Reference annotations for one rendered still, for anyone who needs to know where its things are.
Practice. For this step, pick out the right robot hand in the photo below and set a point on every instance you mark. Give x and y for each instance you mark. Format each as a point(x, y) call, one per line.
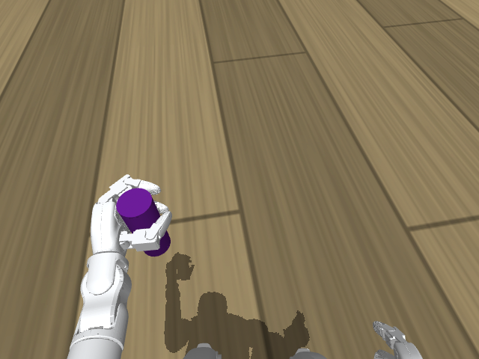
point(396, 340)

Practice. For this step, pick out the can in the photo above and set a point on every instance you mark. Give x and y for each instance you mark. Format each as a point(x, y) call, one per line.
point(138, 211)

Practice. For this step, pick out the left robot hand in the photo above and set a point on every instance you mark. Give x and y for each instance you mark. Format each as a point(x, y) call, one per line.
point(110, 233)

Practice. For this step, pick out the left robot arm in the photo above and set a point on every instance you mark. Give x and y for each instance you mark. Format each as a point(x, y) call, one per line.
point(101, 330)

